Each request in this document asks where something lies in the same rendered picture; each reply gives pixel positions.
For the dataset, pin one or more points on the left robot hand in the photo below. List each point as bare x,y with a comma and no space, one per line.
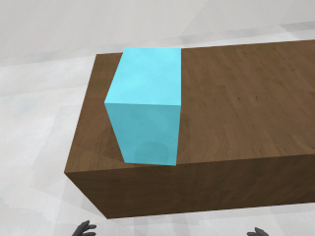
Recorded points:
83,227

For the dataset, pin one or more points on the pedestal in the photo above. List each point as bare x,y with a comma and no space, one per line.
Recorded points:
246,135

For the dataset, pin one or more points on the carton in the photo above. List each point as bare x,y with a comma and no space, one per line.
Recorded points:
144,104

